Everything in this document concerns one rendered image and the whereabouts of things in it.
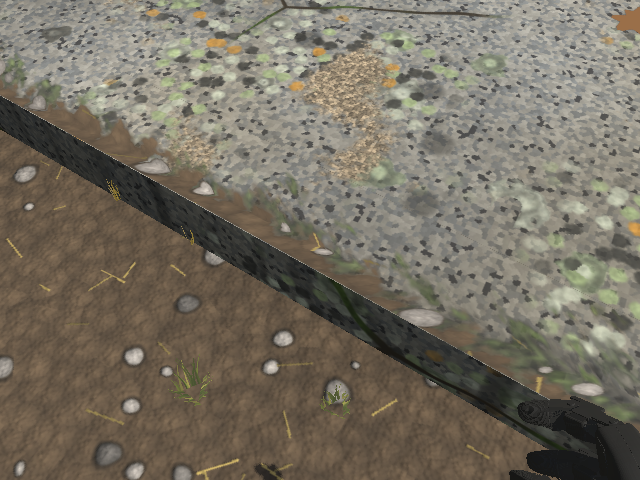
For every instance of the robot right hand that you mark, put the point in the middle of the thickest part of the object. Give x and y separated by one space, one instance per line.
617 444

